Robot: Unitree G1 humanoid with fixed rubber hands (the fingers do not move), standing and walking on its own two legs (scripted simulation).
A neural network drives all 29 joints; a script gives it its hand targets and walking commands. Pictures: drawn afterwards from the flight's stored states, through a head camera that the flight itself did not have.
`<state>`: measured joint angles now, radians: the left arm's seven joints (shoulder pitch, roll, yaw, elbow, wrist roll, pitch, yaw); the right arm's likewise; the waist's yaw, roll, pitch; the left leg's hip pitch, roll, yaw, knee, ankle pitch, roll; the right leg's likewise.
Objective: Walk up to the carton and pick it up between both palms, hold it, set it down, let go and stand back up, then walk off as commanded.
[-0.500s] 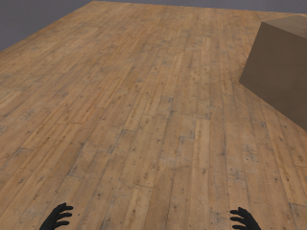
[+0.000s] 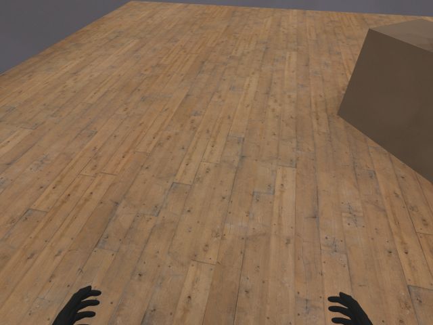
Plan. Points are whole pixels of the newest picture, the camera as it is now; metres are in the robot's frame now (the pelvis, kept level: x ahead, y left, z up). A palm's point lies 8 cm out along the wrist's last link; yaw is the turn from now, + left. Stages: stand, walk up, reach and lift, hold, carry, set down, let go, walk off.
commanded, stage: stand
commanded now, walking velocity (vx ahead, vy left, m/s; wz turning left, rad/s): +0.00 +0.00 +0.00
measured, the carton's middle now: out of the picture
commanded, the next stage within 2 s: walk up in 1.36 s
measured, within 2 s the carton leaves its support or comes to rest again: neither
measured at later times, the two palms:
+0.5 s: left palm out of the picture +0.15 +0.29 -0.05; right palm out of the picture +0.15 -0.25 -0.07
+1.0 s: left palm out of the picture +0.15 +0.29 -0.05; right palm out of the picture +0.15 -0.25 -0.06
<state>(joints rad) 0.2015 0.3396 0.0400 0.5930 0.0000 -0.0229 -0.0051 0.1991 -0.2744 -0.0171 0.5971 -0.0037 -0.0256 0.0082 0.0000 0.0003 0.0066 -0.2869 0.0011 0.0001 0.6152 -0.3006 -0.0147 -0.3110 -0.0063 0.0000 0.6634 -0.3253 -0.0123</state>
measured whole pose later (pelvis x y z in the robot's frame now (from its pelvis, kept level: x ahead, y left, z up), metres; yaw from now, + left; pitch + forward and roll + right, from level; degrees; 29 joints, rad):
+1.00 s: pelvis +0.00 +0.00 +0.01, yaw +0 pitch -2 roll +1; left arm 0.20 0.36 0.04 0.61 0.00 -0.02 -0.01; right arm 0.20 -0.28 -0.02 0.60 0.00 -0.03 0.01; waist 0.00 0.00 0.01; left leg -0.27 0.00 0.00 0.56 -0.27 -0.01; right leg -0.29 -0.01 0.00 0.60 -0.29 -0.01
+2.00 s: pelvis +0.07 -0.12 -0.02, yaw -17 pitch -3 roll +2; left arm 0.29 0.45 0.09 0.58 0.00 0.02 -0.12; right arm 0.28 -0.46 -0.11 0.60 -0.06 -0.05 0.04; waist 0.01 0.07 0.01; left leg -0.19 0.19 0.11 0.94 -0.56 0.03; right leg -0.46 -0.06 0.01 0.81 -0.30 0.00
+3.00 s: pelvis +0.53 -0.33 -0.03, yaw -37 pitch -2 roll +1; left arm 0.38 0.46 0.06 0.57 0.00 -0.01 -0.05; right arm 0.32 -0.47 -0.10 0.58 -0.05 -0.03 0.04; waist 0.02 0.05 0.05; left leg -0.06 0.19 0.20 0.89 -0.56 -0.01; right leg -0.53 -0.02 0.04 0.81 -0.25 0.00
